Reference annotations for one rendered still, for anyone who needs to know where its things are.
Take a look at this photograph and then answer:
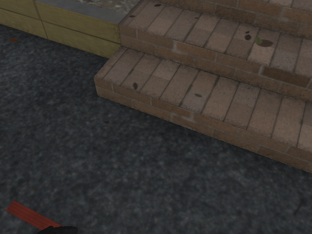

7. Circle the stairs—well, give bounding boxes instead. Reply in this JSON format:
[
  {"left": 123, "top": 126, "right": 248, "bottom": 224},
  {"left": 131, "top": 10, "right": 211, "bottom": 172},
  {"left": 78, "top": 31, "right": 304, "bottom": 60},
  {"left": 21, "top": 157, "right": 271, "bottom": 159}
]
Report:
[{"left": 94, "top": 0, "right": 312, "bottom": 174}]

